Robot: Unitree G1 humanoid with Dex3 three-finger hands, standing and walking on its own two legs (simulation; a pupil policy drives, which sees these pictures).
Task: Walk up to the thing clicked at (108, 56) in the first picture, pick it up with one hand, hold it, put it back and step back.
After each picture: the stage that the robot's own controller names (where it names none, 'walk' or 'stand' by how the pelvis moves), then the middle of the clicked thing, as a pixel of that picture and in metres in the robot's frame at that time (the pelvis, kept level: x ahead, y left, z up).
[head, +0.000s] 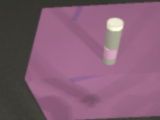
stand; (111, 43) +0.62 -0.11 -0.04
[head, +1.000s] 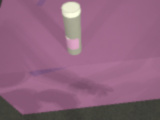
sink last; (73, 31) +0.59 +0.09 +0.00
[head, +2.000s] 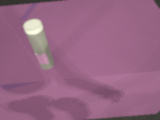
rise first; (40, 47) +0.54 +0.23 +0.00
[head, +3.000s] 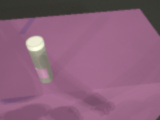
stand; (41, 61) +0.52 +0.23 -0.04
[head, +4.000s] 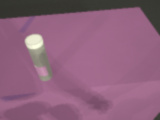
stand; (40, 59) +0.53 +0.24 -0.04
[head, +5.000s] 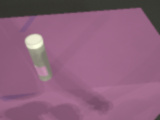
stand; (40, 59) +0.53 +0.23 -0.04
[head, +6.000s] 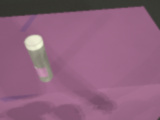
stand; (40, 60) +0.52 +0.23 -0.04
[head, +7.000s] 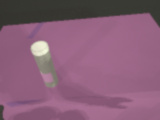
rise first; (46, 66) +0.50 +0.23 -0.04
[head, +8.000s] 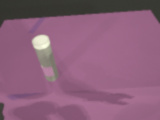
go down; (47, 60) +0.53 +0.23 -0.04
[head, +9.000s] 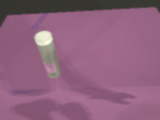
go down; (49, 56) +0.53 +0.22 -0.04
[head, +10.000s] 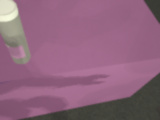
go down; (14, 37) +0.51 +0.22 +0.03
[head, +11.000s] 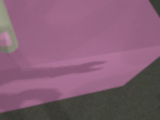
close in; out of the picture +0.53 +0.23 +0.05
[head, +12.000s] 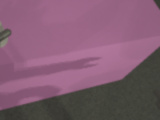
close; out of the picture +0.54 +0.24 +0.08
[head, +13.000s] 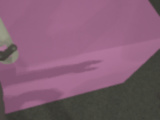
lift; out of the picture +0.49 +0.21 +0.07
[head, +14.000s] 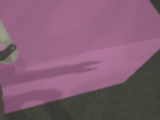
lift; out of the picture +0.49 +0.22 +0.07
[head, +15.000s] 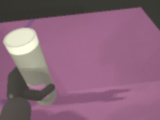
lift; (36, 72) +0.31 +0.16 +0.16
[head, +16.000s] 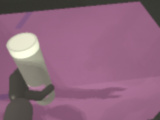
hold; (36, 74) +0.33 +0.17 +0.12
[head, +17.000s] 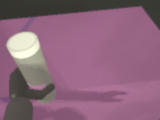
hold; (36, 73) +0.32 +0.17 +0.14
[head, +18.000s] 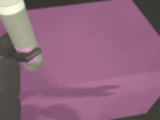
crouch; (23, 38) +0.44 +0.19 +0.16
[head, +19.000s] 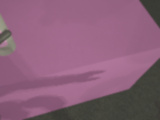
lower; out of the picture +0.52 +0.23 +0.12
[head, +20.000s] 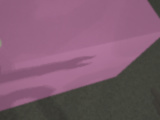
lower; out of the picture +0.53 +0.24 +0.07
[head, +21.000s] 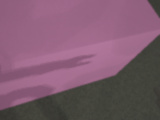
lower; out of the picture +0.53 +0.24 +0.08
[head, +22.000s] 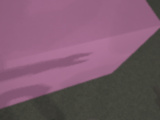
lower; out of the picture +0.54 +0.25 +0.08
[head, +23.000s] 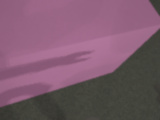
lower; out of the picture +0.54 +0.25 +0.08
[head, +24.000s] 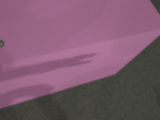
withdraw; out of the picture +0.53 +0.24 +0.08
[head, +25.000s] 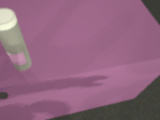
sink last; (14, 44) +0.50 +0.22 +0.03
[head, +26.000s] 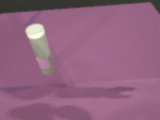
stand; (42, 51) +0.54 +0.24 +0.01
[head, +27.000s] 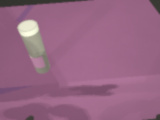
stand; (36, 49) +0.52 +0.23 +0.02
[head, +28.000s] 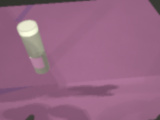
stand; (35, 50) +0.52 +0.23 +0.03
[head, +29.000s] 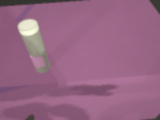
stand; (36, 49) +0.52 +0.23 +0.02
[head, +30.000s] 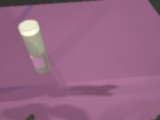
stand; (36, 49) +0.52 +0.23 +0.02
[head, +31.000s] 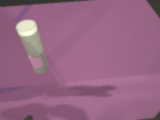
stand; (34, 49) +0.52 +0.23 +0.02
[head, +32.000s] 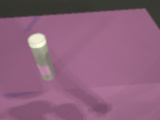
stand; (43, 59) +0.53 +0.23 -0.04
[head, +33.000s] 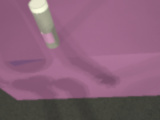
walk; (46, 26) +0.62 +0.22 -0.02
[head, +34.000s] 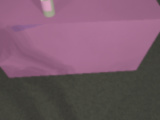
walk; out of the picture +0.90 +0.22 -0.03
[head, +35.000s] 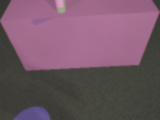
stand; out of the picture +1.13 +0.24 -0.02
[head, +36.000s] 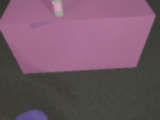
stand; out of the picture +1.12 +0.23 -0.04
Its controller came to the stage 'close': yes
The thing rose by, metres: 0.19
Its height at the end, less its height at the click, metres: +0.00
